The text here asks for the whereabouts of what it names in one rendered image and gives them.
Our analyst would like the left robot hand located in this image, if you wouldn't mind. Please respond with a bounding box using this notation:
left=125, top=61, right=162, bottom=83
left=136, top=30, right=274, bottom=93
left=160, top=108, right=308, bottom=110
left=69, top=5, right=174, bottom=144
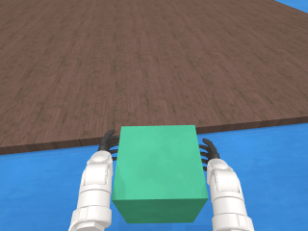
left=97, top=129, right=120, bottom=161

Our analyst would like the robot left forearm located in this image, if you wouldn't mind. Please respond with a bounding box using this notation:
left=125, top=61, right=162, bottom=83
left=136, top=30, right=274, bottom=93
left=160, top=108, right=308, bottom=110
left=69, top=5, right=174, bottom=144
left=68, top=150, right=114, bottom=231

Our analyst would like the robot right forearm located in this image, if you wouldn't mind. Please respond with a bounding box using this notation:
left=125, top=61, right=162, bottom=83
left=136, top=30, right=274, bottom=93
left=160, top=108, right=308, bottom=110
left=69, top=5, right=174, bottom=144
left=206, top=158, right=255, bottom=231

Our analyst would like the carton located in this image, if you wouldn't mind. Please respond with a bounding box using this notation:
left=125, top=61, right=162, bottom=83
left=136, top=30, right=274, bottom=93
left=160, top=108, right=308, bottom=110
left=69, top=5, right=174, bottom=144
left=111, top=125, right=209, bottom=224

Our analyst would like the right robot hand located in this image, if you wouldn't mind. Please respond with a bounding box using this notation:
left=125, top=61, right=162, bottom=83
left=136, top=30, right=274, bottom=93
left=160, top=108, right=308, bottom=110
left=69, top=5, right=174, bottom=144
left=198, top=138, right=220, bottom=171

